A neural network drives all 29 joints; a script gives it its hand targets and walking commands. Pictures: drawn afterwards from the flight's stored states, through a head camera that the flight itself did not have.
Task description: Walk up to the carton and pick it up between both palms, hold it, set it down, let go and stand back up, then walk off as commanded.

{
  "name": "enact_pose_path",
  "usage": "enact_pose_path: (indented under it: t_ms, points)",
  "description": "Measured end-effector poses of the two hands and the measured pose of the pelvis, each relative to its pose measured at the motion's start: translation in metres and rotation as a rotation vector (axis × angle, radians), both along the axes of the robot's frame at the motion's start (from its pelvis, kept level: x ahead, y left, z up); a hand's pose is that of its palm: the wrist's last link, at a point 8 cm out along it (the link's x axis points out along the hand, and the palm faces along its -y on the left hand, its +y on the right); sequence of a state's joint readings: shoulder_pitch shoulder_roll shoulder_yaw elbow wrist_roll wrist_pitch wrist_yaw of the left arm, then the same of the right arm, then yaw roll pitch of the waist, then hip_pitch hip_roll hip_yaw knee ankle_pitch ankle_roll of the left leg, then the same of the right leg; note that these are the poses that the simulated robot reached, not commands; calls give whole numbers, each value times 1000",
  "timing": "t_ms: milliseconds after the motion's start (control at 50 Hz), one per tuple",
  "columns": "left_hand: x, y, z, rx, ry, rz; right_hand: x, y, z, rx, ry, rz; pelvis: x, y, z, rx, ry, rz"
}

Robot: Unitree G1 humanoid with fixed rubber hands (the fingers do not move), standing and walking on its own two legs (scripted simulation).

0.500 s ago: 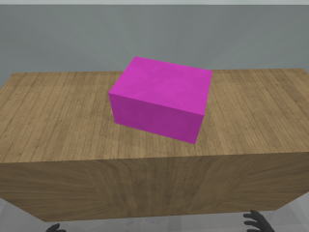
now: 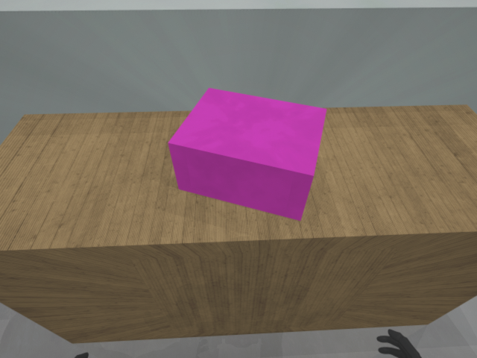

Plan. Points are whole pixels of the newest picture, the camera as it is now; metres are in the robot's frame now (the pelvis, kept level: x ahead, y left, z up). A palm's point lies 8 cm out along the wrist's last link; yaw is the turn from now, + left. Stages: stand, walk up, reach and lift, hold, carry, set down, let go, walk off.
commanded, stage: stand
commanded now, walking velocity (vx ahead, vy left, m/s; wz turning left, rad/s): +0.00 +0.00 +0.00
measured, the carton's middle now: (251, 149) +0.54 -0.02 +0.02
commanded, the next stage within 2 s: walk off in 1.52 s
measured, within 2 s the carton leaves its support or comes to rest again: neither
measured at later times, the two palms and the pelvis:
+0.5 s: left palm out of the picture +0.07 +0.30 -0.10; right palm out of the picture +0.09 -0.29 -0.09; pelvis -0.01 +0.00 +0.00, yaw +0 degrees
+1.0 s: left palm out of the picture +0.07 +0.30 -0.10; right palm out of the picture +0.09 -0.29 -0.10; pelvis -0.01 +0.00 +0.00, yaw +0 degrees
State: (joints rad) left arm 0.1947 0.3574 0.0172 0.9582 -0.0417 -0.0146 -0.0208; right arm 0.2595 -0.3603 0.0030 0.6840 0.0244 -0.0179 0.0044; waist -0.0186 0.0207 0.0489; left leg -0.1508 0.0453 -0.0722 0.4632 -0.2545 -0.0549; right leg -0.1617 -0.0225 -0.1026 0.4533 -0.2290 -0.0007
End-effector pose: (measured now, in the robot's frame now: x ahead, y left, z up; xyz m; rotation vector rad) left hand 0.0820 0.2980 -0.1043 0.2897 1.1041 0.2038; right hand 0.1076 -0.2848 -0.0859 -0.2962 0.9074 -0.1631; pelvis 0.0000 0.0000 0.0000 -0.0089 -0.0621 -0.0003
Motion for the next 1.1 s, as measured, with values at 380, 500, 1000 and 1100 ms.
enact_pose_path:
  t_ms: [380,500,1000,1100]
  points:
    - [-6,3,1,9,13,8,-12,-1,-6,5,30,-12,-4,0,0,0,-6,0]
    - [-8,3,0,11,18,11,-15,-2,-8,4,40,-16,-5,0,0,0,-7,0]
    - [-9,5,-1,13,31,18,-20,-3,-11,5,60,-23,-6,0,0,0,-8,0]
    - [-9,5,-1,13,35,20,-21,-3,-11,5,62,-24,-6,0,0,0,-8,0]
